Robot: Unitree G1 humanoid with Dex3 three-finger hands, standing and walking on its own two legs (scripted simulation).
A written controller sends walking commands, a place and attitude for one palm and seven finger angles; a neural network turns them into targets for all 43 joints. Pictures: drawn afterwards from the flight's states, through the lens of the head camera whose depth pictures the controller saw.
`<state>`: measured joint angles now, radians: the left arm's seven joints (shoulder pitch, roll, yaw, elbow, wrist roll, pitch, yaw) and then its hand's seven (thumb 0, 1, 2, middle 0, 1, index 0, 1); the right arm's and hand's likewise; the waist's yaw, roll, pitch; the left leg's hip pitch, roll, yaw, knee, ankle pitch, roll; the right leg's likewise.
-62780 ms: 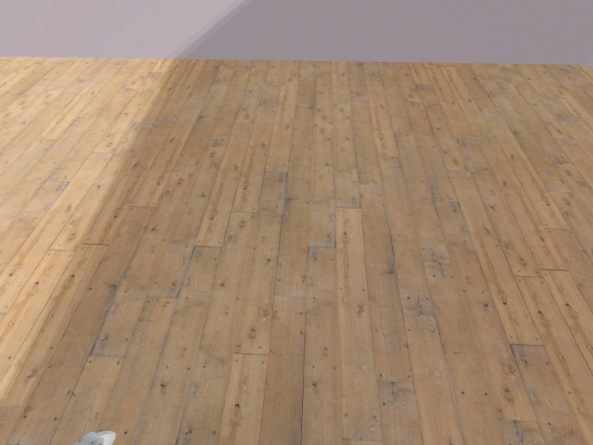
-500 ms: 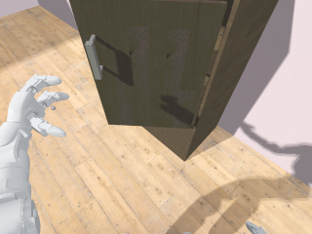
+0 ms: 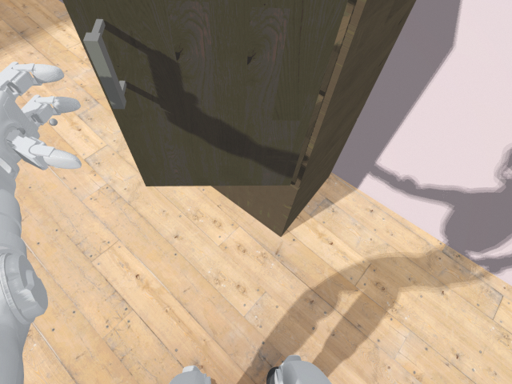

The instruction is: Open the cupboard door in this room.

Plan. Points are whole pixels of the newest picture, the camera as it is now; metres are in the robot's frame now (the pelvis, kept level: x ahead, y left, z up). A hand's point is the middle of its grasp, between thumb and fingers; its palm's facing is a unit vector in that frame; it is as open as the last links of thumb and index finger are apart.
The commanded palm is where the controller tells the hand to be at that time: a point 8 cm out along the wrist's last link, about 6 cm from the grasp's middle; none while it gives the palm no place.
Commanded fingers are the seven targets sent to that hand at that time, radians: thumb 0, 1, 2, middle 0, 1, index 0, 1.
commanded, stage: move the hooked fingers beside the handle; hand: left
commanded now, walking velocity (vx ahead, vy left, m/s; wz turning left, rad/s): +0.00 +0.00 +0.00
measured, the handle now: (109, 66) +0.61 +0.22 +0.10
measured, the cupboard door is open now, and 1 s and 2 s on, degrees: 41 41 41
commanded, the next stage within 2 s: slide the fingers in behind the handle in 1.26 s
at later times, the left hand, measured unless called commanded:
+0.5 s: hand (59, 85) +0.54 +0.27 +0.12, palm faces -0.03 -1.00 +0.01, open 14.0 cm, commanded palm +0.53 +0.31 +0.11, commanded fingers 0.00 -0.50 0.30 -0.30 -1.20 -0.30 -1.20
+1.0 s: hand (58, 91) +0.53 +0.28 +0.11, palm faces -0.02 -1.00 +0.00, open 14.0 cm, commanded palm +0.52 +0.31 +0.10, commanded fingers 0.00 -0.50 0.30 -0.30 -1.20 -0.30 -1.20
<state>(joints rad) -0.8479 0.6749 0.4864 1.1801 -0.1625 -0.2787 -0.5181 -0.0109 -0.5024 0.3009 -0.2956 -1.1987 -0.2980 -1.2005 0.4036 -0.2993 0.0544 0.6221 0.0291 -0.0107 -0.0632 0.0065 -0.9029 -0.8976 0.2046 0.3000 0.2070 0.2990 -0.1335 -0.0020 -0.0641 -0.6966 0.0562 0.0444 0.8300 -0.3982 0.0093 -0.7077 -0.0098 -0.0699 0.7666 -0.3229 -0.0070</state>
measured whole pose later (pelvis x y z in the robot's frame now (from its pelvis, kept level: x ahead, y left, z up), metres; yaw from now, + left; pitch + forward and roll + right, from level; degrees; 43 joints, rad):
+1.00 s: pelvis +0.02 +0.01 -0.01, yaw -1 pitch +21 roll -4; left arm -1.00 0.79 0.50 1.25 -0.10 -0.25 -0.50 -0.01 -0.50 0.30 -0.29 -1.20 -0.30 -1.20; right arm 0.44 -0.29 0.06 0.58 0.00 0.11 -0.03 0.00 -0.90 -0.90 0.21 0.30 0.21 0.30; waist -0.19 0.01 -0.09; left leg -0.81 0.08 0.02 0.89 -0.45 0.02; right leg -0.79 0.01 -0.09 0.77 -0.34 0.00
